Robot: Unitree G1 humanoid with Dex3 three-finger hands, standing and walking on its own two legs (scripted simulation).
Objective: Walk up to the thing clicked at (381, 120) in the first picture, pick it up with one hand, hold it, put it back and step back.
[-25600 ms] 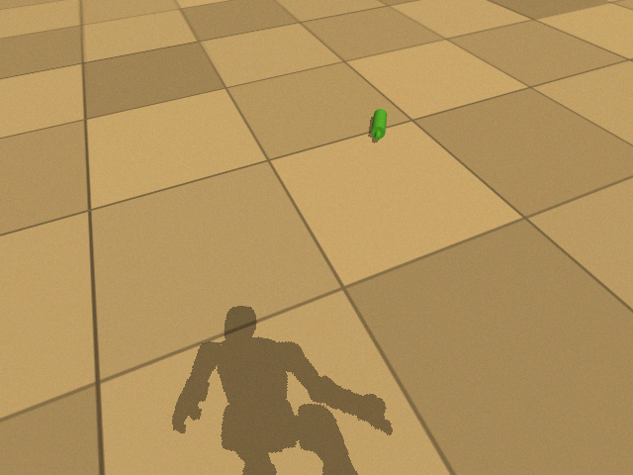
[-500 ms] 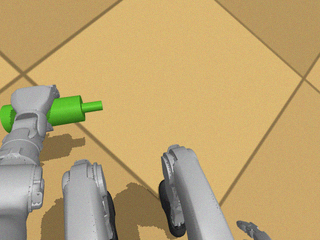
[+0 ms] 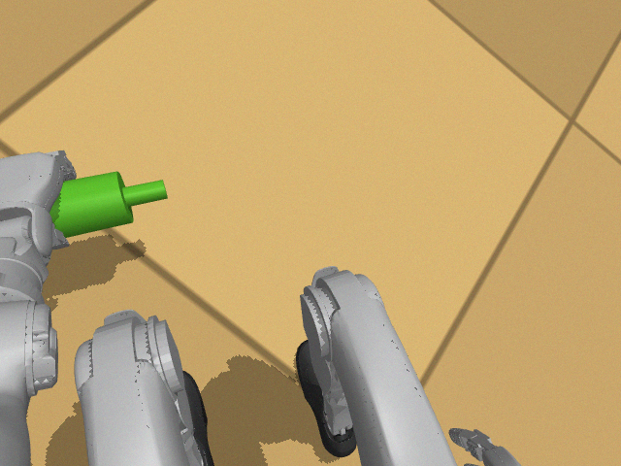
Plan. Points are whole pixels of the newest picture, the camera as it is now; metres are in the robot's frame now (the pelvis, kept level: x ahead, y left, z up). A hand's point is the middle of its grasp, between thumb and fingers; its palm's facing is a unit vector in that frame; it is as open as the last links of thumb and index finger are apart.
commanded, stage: lower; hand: left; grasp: from above
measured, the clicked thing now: (74, 207) +0.48 +0.25 -0.21
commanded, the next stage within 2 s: rest in 0.30 s
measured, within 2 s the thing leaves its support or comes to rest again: rests again in 1.00 s
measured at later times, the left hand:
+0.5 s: hand (64, 218) +0.47 +0.27 -0.23, palm faces -0.45 -0.09 -0.89, open 10.3 cm
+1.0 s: hand (73, 221) +0.48 +0.27 -0.27, palm faces -0.44 -0.11 -0.89, open 10.3 cm
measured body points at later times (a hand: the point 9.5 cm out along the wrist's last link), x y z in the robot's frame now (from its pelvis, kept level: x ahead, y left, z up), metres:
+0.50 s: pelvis +0.00 +0.00 -0.03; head +0.27 +0.06 +0.32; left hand +0.49 +0.27 -0.18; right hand +0.03 -0.27 -0.13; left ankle +0.08 +0.13 -0.32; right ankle +0.09 -0.11 -0.31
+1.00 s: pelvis +0.00 +0.01 -0.04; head +0.28 +0.08 +0.30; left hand +0.50 +0.27 -0.22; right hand +0.02 -0.26 -0.12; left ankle +0.08 +0.13 -0.32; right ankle +0.09 -0.11 -0.31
